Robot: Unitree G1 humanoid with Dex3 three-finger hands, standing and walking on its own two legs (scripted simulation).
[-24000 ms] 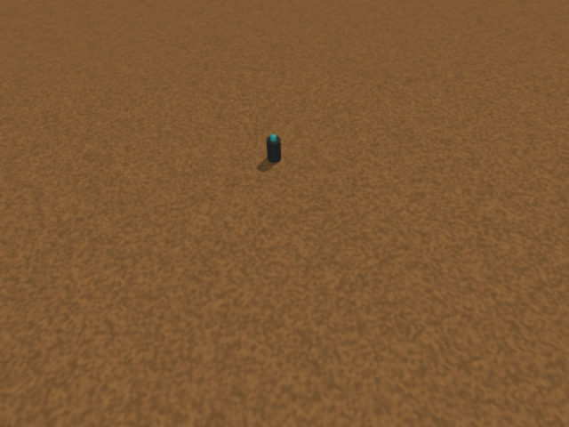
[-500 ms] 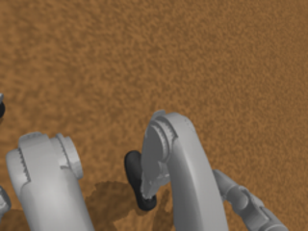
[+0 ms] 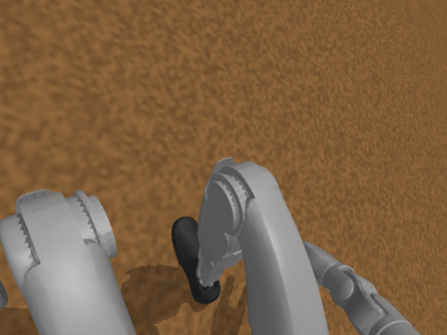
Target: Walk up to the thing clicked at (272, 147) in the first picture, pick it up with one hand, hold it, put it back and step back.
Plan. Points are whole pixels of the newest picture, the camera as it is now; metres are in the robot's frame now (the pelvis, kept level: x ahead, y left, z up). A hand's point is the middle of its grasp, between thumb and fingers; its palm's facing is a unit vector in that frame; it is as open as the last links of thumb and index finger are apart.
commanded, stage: open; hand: left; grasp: from the side
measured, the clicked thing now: out of the picture +0.43 +0.30 -0.20
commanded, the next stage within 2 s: withdraw in 0.30 s
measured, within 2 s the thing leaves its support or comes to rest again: rests again in 0.42 s
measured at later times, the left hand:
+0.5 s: hand out of the picture +0.43 +0.31 -0.16, palm faces +0.42 -0.91 +0.02, open 14.9 cm
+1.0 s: hand out of the picture +0.38 +0.38 -0.07, palm faces +0.37 -0.91 -0.18, open 17.5 cm
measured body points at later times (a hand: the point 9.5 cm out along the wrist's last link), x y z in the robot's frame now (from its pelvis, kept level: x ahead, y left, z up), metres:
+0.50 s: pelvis +0.00 +0.00 +0.00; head +0.22 +0.19 +0.34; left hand +0.40 +0.35 -0.16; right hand +0.17 -0.24 -0.03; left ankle +0.08 +0.13 -0.25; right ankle +0.14 -0.12 -0.25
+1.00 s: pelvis +0.00 +0.00 +0.04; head +0.19 +0.16 +0.41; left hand +0.35 +0.43 -0.06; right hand +0.20 -0.24 -0.03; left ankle +0.08 +0.13 -0.25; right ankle +0.14 -0.12 -0.25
